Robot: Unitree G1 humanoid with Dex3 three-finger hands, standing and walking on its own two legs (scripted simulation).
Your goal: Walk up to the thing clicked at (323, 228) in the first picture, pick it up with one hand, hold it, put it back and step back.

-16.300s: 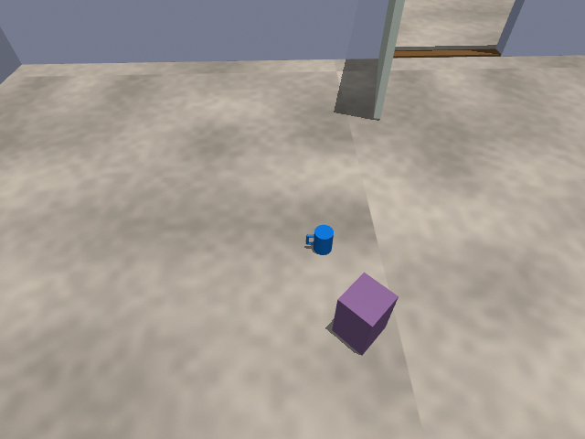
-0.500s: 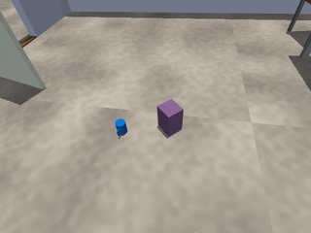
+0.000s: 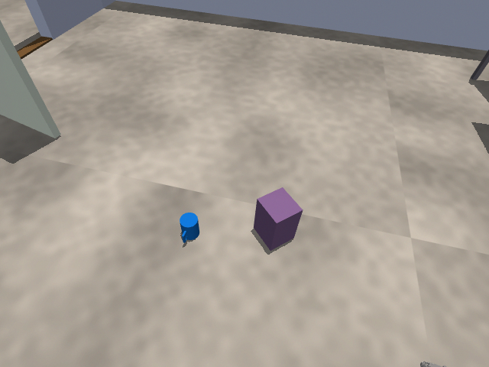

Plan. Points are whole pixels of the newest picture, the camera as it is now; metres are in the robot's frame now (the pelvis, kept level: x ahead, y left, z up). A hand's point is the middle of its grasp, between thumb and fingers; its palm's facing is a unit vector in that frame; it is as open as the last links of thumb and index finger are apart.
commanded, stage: walk up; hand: left
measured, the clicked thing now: (188, 229) +0.81 +0.24 -0.70
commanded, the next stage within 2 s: none
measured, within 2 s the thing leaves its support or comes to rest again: neither
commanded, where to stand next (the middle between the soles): +0.44 -0.01 m, yaw -1 degrees
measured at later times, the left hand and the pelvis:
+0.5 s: hand (122, 302) +0.27 +0.24 -0.11, palm faces -0.02 -0.91 -0.41, open 7.4 cm; pelvis +0.18 -0.03 +0.01, yaw -1 degrees
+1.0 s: hand (125, 250) +0.40 +0.28 -0.15, palm faces -0.06 -0.93 -0.36, open 7.4 cm; pelvis +0.32 +0.01 +0.00, yaw -2 degrees
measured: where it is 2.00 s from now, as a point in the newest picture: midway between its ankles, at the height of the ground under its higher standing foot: (240, 337)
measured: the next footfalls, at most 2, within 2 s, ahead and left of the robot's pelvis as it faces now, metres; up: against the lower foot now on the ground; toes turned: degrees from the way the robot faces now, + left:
right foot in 0.30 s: +0.27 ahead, -0.15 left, +0.00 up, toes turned -6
left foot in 0.70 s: +0.39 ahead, +0.13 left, +0.00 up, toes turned +3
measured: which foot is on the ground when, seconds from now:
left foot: down 0.00-0.32, up 0.34-0.68, down 0.70-1.00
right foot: up 0.00-0.28, down 0.30-0.72, up 0.74-1.00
